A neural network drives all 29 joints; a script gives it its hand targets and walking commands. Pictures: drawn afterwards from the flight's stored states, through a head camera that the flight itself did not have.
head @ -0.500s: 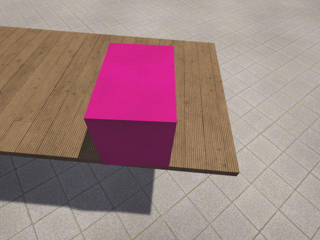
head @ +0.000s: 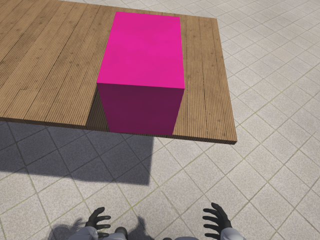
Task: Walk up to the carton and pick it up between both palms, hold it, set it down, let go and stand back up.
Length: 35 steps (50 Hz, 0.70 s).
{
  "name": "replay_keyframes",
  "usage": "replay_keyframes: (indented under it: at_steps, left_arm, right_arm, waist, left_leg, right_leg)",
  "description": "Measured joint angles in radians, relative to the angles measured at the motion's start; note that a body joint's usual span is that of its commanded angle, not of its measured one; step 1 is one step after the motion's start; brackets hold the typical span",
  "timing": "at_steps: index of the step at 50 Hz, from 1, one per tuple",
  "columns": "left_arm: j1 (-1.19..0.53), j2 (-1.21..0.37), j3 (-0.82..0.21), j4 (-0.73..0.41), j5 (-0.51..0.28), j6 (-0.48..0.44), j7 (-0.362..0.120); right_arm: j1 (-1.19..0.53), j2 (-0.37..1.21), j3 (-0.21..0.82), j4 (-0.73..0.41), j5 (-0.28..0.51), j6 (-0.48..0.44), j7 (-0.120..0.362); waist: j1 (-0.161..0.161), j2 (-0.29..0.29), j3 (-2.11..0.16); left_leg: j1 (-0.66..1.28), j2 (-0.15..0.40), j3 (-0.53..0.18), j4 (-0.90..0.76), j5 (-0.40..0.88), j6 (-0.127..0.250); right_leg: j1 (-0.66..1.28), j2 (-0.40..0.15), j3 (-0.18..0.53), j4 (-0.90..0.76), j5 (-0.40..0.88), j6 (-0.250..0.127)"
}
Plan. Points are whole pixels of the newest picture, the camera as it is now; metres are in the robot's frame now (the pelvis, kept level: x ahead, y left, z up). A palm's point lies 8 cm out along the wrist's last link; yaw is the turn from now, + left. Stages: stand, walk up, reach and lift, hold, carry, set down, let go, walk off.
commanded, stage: reach and lift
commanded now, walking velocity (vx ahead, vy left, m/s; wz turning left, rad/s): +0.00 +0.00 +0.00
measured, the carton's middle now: (144, 74) +0.54 +0.06 +0.05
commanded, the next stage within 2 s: none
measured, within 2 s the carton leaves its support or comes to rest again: neither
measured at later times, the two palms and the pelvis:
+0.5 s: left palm (62, 224) +0.16 +0.24 -0.08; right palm (228, 225) +0.16 -0.17 -0.07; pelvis +0.00 +0.04 +0.00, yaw -2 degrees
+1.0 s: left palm (52, 194) +0.21 +0.26 -0.03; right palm (229, 199) +0.21 -0.16 -0.02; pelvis +0.03 +0.03 +0.01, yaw -2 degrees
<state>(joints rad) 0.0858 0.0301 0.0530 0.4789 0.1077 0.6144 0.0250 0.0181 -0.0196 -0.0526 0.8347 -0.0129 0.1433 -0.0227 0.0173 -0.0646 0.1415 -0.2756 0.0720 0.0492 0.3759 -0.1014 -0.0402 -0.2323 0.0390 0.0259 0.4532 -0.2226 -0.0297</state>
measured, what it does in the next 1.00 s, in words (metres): stands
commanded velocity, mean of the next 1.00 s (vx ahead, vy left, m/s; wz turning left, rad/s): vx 0.00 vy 0.00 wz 0.00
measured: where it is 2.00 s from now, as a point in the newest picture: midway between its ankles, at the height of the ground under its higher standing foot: outside the picture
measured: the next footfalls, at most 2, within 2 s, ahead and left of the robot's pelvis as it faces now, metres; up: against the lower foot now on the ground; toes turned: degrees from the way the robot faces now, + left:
none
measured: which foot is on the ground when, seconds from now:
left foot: down 0.00-1.00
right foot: down 0.00-1.00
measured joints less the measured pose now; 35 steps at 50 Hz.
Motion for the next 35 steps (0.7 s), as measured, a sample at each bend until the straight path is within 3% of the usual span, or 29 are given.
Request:
replay_keyframes:
  at_steps: [5,11,25,35]
  left_arm:
    - [0.064,0.114,-0.027,-0.054,-0.093,-0.037,0.041]
    - [0.095,0.19,-0.069,-0.152,-0.17,-0.052,0.04]
    - [0.122,0.13,-0.093,-0.195,-0.185,-0.09,0.031]
    - [0.107,0.167,-0.089,-0.235,-0.222,-0.146,0.033]
  right_arm:
    - [0.121,-0.023,0.001,-0.176,0.02,0.057,0.007]
    - [0.19,-0.09,0.048,-0.341,0.082,0.12,0.019]
    - [0.182,-0.095,0.003,-0.396,0.071,0.128,0.07]
    - [0.198,-0.096,0.003,-0.5,0.088,0.117,0.04]
  waist:
    - [-0.001,-0.013,-0.004]
    - [0.0,-0.007,-0.056]
    - [0.012,0.027,-0.102]
    - [0.017,0.038,-0.106]
  left_leg:
    - [-0.024,-0.008,0.012,0.046,-0.02,-0.003]
    - [-0.02,-0.019,0.032,0.022,-0.01,0.014]
    - [0.036,-0.038,0.051,0.001,-0.015,0.044]
    - [0.035,-0.033,0.049,0.016,-0.031,0.042]
  right_leg:
    - [-0.035,-0.011,0.008,0.063,-0.029,0.005]
    - [-0.036,-0.025,0.023,0.036,-0.012,0.023]
    - [0.035,-0.047,0.037,-0.03,0.015,0.051]
    - [0.041,-0.044,0.032,-0.029,0.007,0.052]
